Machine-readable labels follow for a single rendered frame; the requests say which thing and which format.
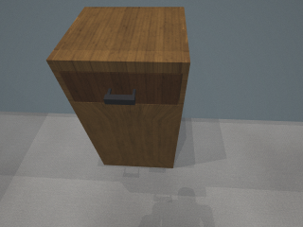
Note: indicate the drawer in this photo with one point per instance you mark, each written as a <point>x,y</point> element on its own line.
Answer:
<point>150,88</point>

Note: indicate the handle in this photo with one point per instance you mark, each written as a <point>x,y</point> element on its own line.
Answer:
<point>112,99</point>

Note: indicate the cabinet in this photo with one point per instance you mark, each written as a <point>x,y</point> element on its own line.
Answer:
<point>127,40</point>

